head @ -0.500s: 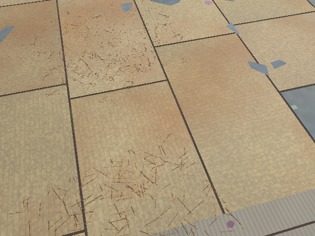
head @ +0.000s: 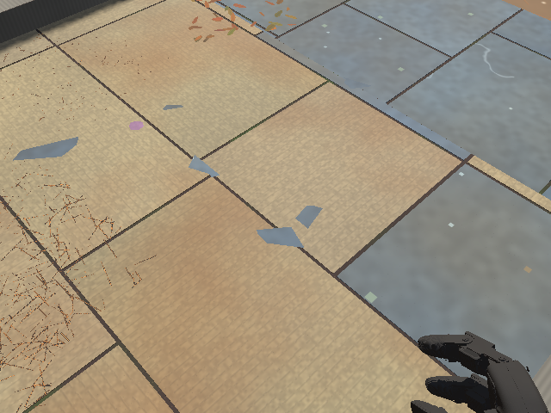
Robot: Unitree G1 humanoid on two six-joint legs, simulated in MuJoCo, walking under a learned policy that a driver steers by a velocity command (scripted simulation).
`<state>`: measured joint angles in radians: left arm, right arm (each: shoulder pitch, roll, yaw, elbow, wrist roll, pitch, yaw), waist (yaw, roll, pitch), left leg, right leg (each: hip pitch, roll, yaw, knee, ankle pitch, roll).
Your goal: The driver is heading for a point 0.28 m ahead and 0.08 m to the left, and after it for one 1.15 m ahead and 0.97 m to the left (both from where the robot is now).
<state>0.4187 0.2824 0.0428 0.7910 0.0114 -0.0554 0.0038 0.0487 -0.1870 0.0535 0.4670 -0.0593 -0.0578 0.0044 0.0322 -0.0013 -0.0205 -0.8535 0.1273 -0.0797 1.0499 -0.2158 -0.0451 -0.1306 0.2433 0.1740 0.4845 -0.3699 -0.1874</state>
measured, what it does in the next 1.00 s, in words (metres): walks ahead, turning left: left foot, then right foot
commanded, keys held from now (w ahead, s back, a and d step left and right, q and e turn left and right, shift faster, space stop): w+shift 0.06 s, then w+q+shift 0.94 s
